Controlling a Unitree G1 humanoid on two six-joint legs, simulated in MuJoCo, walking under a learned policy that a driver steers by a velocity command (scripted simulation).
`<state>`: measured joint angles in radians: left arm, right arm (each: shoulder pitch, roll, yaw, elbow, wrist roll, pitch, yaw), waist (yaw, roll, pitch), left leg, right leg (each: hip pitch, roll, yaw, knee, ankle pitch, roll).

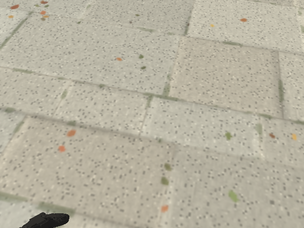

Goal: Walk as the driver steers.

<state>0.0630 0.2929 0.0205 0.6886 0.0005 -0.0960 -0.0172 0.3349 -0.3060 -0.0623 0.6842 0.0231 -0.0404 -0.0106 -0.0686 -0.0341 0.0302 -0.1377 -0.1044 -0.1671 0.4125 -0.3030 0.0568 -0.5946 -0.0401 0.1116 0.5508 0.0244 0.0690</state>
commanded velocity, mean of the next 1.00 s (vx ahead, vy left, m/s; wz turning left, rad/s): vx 0.47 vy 0.00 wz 0.00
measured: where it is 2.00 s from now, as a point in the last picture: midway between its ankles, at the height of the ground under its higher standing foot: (136, 187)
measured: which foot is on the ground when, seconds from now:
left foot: down 0.00-0.08, up 0.10-0.56, down 0.58-1.00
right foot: up 0.00-0.06, down 0.08-0.58, up 0.60-1.00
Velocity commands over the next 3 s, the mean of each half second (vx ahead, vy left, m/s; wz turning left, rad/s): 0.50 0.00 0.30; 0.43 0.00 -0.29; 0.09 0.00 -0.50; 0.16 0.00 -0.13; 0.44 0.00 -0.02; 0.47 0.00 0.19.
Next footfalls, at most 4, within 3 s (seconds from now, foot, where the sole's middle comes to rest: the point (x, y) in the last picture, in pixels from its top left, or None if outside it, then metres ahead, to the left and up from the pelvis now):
0.08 right None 0.22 -0.14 -0.78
0.58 left None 0.45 0.15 -0.78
1.06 right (161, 174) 0.70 -0.08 -0.78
1.52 left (113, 171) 0.73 0.14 -0.78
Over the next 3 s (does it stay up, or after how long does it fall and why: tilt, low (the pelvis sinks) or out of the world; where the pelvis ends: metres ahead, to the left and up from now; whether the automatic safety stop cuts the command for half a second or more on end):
stays up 1.13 -0.14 0.01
